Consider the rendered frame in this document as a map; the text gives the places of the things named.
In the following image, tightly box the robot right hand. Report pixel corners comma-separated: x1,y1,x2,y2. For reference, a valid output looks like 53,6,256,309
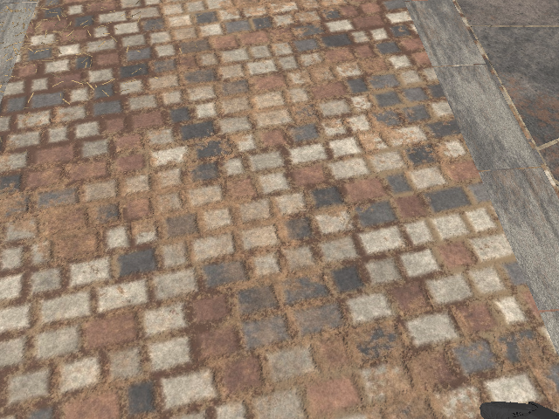
480,402,559,419

